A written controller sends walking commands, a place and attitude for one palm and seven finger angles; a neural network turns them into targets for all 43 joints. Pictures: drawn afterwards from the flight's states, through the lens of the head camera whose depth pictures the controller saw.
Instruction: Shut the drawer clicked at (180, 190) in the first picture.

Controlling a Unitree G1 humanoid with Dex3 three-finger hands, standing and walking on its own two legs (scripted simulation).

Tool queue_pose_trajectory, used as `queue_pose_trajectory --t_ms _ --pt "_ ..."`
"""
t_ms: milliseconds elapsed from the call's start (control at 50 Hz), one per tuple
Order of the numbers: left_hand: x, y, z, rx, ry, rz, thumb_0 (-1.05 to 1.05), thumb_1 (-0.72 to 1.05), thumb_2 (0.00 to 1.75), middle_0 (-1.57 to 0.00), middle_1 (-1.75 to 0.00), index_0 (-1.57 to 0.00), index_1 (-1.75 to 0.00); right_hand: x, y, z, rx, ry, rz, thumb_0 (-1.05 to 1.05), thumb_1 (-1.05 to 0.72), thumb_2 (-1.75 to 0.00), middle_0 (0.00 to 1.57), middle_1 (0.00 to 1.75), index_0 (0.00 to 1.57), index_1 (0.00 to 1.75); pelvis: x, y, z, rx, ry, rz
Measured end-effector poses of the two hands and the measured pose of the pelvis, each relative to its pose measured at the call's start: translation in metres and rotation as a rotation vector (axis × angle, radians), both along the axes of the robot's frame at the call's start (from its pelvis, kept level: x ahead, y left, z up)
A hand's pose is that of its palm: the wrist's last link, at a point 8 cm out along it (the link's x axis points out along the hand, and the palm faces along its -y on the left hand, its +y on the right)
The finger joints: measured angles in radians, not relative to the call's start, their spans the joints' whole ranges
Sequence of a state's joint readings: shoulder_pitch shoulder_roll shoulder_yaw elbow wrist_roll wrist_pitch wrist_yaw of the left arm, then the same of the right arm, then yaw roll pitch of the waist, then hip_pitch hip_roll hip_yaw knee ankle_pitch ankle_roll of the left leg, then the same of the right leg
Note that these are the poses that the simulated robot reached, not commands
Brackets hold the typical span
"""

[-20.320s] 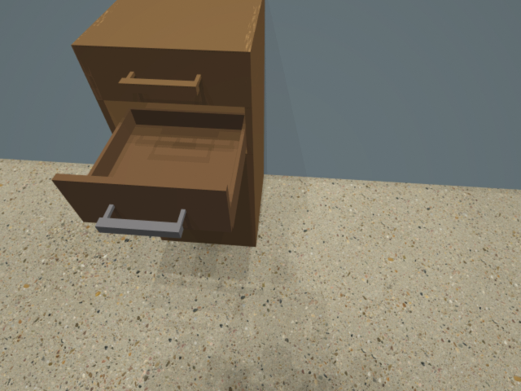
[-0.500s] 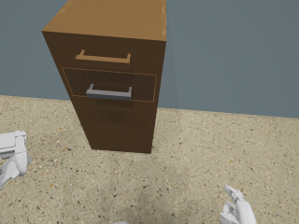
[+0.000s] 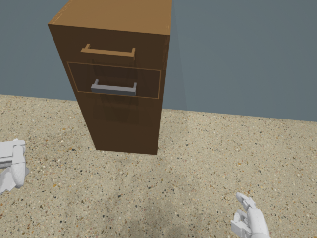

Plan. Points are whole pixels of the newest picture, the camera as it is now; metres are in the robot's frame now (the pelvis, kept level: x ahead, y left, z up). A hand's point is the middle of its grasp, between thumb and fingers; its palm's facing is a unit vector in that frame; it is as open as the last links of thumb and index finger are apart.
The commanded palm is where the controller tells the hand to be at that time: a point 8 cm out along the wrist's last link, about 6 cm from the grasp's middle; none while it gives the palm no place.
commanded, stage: step back with the hand held close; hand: left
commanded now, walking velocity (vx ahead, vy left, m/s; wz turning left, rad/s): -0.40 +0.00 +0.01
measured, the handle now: (114, 86) +0.72 +0.22 -0.11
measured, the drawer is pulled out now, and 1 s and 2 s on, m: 0.00 0.00 0.00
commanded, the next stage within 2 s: stop stepping back and stand still in 0.12 s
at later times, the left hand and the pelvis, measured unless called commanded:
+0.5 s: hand out of the picture +0.05 +0.21 +0.16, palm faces +0.34 -0.84 -0.43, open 3.2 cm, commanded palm +0.00 +0.25 +0.18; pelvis -0.14 -0.02 +0.00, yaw -1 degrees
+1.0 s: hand out of the picture +0.02 +0.22 +0.16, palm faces +0.39 -0.82 -0.42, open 3.2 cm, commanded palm none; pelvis -0.16 -0.01 -0.01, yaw +1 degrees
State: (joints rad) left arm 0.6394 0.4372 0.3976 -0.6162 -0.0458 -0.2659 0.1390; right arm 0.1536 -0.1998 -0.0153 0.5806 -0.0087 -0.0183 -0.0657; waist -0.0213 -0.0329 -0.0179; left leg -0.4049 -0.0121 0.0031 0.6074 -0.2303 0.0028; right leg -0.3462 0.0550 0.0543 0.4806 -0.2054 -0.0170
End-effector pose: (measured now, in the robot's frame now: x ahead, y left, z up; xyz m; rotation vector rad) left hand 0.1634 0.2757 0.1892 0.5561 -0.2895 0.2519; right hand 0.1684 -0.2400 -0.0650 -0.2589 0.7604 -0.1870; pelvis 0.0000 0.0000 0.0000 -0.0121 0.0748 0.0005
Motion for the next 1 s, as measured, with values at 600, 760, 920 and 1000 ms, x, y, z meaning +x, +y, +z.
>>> queue_pose_trajectory --t_ms 600,760,920,1000 --pt "-0.169 -0.018 -0.01 -0.068 0.007 0.051 0.01 0.89 0.9 -1.41 -1.6 -1.4 -1.6 -0.209 -0.043 -0.003 -0.038 -0.006 -0.065 0.01 -0.9 -0.9 0.2 0.3 0.2 0.3 -0.153 -0.016 0.001 0.022 -0.087 -0.005" --pt "-0.184 -0.019 -0.001 -0.031 -0.038 0.093 0.01 0.89 0.9 -1.41 -1.6 -1.4 -1.6 -0.207 -0.019 -0.012 0.045 -0.058 -0.017 0.01 -0.9 -0.9 0.2 0.3 0.2 0.3 -0.167 -0.023 -0.003 0.013 -0.102 0.001" --pt "-0.185 -0.018 -0.01 -0.1 -0.06 0.071 0.01 0.89 0.9 -1.41 -1.6 -1.4 -1.6 -0.201 -0.006 -0.016 0.03 -0.019 0.026 0.01 -0.9 -0.9 0.2 0.3 0.2 0.3 -0.166 -0.016 -0.007 0.003 -0.098 0.017" --pt "-0.179 -0.012 -0.009 -0.055 -0.04 0.075 0.01 0.89 0.9 -1.41 -1.6 -1.4 -1.6 -0.194 -0.001 -0.015 0.036 -0.033 0.019 0.01 -0.9 -0.9 0.2 0.3 0.2 0.3 -0.162 -0.014 -0.008 0.026 -0.104 0.01"
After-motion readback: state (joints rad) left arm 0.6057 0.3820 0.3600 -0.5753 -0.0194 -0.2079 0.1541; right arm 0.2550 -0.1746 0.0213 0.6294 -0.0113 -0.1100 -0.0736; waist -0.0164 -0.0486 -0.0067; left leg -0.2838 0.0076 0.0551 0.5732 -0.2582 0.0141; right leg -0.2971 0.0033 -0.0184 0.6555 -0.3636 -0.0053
